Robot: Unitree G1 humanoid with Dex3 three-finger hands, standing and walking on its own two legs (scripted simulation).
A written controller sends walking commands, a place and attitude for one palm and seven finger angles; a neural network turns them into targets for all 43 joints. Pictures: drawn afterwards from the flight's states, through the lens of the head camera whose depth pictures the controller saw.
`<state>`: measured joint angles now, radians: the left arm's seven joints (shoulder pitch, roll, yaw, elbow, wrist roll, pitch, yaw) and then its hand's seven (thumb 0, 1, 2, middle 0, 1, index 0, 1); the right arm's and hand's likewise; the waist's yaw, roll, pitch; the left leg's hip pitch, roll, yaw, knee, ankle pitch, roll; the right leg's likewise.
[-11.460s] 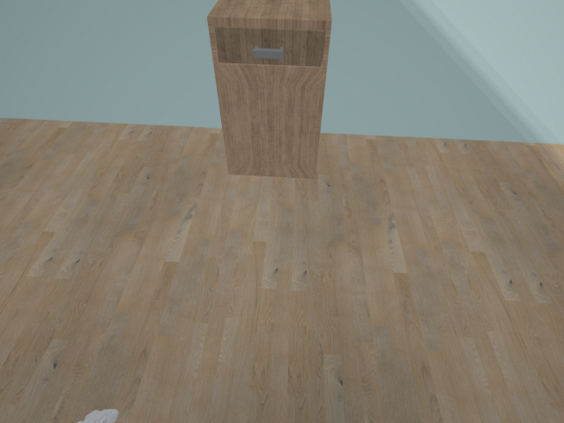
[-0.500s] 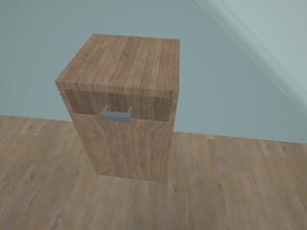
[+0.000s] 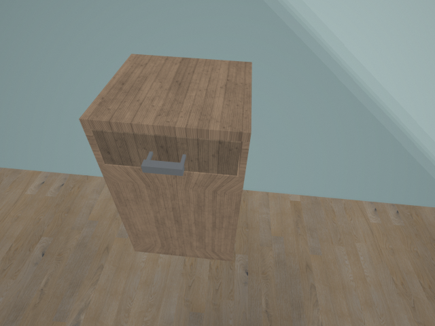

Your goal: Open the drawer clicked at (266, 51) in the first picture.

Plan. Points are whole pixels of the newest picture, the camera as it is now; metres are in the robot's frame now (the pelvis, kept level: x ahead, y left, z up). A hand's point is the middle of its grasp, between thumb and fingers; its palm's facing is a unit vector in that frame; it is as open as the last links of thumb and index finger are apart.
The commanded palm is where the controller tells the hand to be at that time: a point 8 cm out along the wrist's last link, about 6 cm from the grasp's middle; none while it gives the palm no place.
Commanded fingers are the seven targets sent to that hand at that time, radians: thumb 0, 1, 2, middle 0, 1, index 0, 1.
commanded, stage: come to a stop and stand still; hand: left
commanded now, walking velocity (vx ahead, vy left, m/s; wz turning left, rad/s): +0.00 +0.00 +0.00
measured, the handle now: (165, 161) +0.57 +0.19 -0.08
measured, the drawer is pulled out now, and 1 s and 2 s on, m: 0.00 0.00 0.00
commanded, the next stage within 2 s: look again from close up in 0.44 s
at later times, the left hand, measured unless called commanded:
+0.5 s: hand out of the picture -0.05 +0.16 -0.18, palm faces +0.05 -0.99 -0.15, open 7.3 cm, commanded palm none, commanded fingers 0.00 0.90 0.90 -0.20 -0.30 -0.20 -0.30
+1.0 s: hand out of the picture -0.03 +0.15 -0.18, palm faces +0.05 -0.99 -0.15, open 7.3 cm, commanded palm none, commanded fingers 0.00 0.90 0.90 -0.20 -0.30 -0.20 -0.30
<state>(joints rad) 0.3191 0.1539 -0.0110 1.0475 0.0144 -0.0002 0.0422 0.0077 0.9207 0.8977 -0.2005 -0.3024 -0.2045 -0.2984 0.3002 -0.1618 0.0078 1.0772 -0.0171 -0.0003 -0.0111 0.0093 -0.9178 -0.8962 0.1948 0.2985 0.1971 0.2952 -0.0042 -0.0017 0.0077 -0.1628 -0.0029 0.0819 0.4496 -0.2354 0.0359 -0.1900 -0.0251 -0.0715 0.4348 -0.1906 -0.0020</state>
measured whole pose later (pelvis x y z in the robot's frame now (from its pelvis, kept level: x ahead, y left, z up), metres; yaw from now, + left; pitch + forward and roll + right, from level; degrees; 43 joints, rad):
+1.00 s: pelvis +0.00 +0.01 +0.00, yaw +0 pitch -1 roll +0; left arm 0.36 0.09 0.00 1.11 0.02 -0.01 0.05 0.01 0.91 0.90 -0.20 -0.30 -0.20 -0.30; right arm 0.33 -0.11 -0.01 1.12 -0.01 -0.01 -0.02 0.01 -0.91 -0.90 0.19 0.30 0.20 0.30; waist 0.00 0.00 0.01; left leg -0.19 -0.02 0.09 0.42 -0.22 0.05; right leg -0.22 -0.04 -0.06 0.42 -0.17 0.01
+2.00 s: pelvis +0.04 -0.04 -0.04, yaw -2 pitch +11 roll +2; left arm 0.36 0.36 -0.02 -0.11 1.00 -0.04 0.35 0.00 0.14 0.57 -0.27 -0.79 -0.28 -0.79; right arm 0.10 -0.18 0.04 0.54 -0.06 0.10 0.05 0.01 -0.91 -0.90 0.20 0.30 0.20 0.30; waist 0.09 0.03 -0.10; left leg -0.55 0.01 0.05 0.80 -0.45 -0.02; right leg -0.63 0.01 -0.02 0.87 -0.43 -0.05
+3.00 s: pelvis +0.03 +0.01 -0.01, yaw -3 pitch +3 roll +0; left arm -0.05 0.47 -0.04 0.06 0.95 -0.09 0.08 0.00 -0.49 0.30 -0.32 -1.20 -0.32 -1.20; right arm 0.19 -0.24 -0.02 0.61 -0.01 0.12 0.00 0.02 -0.91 -0.90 0.20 0.30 0.20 0.30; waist 0.07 0.06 0.01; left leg -0.27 -0.04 0.01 0.51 -0.29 0.04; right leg -0.32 -0.02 0.00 0.51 -0.24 0.01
